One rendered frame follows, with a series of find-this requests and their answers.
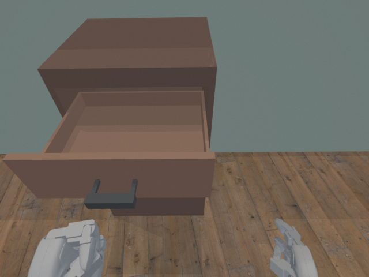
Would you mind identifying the left robot hand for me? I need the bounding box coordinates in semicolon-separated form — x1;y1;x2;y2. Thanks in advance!
28;219;107;277

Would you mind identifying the right robot hand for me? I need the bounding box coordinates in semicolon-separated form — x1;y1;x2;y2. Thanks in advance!
270;218;318;277

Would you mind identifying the cabinet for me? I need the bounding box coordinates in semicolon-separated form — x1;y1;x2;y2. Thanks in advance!
37;17;217;216

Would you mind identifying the drawer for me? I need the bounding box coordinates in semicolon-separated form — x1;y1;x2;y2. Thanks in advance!
2;91;216;199

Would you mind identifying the handle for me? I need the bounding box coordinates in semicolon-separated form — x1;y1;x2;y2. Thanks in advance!
84;179;138;209

